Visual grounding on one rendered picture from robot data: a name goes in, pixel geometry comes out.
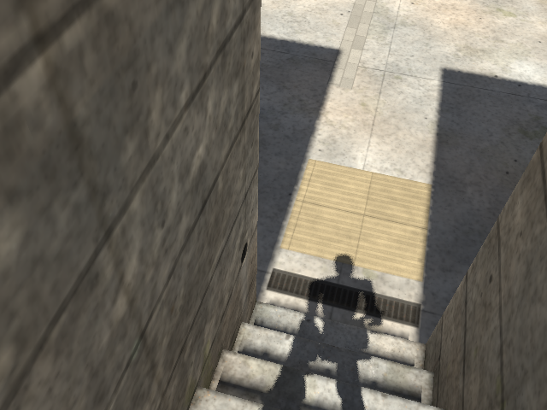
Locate stairs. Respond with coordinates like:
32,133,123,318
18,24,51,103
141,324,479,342
189,301,445,410

